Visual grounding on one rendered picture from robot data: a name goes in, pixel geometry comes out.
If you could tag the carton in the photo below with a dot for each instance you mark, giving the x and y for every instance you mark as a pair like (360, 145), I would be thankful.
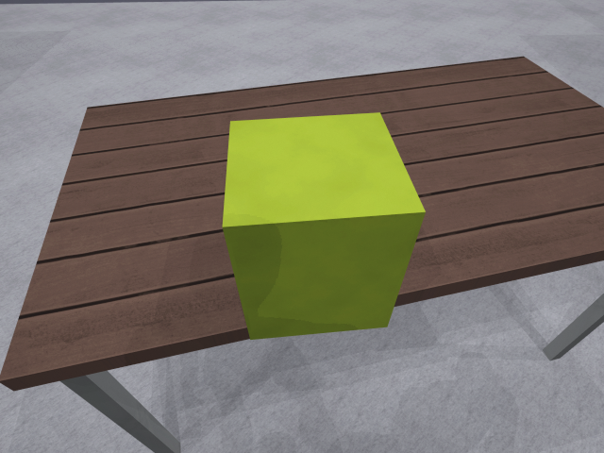
(320, 220)

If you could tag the table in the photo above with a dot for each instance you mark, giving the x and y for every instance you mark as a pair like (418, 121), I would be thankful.
(507, 160)

